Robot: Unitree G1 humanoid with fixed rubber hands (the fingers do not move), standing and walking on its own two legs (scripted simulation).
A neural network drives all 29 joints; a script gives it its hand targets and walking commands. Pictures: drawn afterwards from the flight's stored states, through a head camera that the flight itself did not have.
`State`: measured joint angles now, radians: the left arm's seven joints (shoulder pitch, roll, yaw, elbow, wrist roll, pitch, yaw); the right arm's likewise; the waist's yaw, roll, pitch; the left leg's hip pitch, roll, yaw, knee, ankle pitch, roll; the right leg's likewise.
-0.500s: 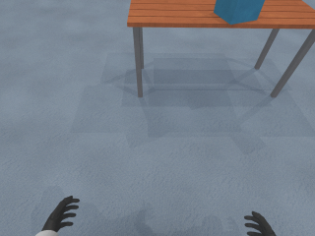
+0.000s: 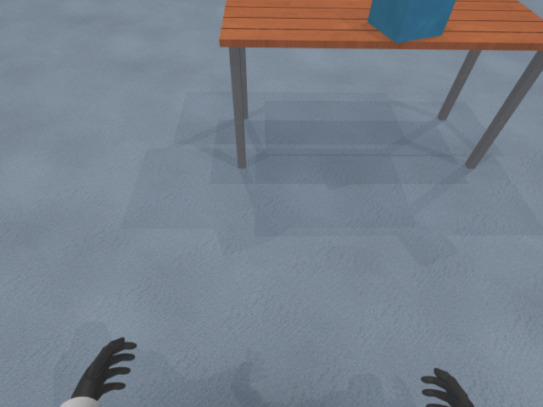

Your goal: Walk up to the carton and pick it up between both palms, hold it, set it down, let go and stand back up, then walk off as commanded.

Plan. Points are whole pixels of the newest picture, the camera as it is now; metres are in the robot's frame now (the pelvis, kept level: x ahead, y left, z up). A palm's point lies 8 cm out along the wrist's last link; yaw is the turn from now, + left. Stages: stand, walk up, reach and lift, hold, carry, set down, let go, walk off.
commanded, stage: stand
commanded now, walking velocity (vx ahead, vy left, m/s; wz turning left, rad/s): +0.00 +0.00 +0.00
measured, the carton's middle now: out of the picture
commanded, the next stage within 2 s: none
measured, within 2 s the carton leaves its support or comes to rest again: neither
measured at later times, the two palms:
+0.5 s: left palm (85, 403) +0.15 +0.27 -0.07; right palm out of the picture +0.11 -0.28 -0.09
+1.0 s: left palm out of the picture +0.13 +0.27 -0.07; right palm out of the picture +0.10 -0.28 -0.09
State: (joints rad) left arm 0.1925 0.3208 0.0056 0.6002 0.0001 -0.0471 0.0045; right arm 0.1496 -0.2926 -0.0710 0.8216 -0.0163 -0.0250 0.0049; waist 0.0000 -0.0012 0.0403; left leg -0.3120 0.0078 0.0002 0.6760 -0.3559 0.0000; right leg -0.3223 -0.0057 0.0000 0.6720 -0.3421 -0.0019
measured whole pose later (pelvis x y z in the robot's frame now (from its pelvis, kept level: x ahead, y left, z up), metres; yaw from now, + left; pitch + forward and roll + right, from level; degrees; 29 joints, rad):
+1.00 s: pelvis -0.02 +0.00 +0.01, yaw +0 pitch +0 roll +0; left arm 0.19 0.32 0.01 0.64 0.00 -0.04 0.00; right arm 0.13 -0.30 -0.06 0.89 -0.02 -0.03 0.01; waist 0.00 0.00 0.03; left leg -0.31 0.01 0.00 0.61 -0.29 0.00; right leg -0.31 0.00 0.00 0.59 -0.27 0.00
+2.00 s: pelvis -0.03 +0.01 +0.01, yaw +0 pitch +0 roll -1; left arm 0.19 0.32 0.01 0.70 0.00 -0.05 0.00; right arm 0.12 -0.30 -0.06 0.95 -0.02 -0.03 0.02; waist 0.00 0.00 0.01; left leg -0.30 0.01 0.00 0.55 -0.25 0.00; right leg -0.29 0.00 0.00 0.50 -0.21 0.01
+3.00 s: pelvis -0.02 +0.01 +0.02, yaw +0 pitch +0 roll -1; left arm 0.19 0.32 0.01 0.76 0.00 -0.04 0.00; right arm 0.12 -0.30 -0.05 1.02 -0.02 -0.03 0.01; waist 0.00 0.00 0.00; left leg -0.26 0.01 0.00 0.48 -0.22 0.00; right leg -0.25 0.00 0.00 0.44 -0.19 0.01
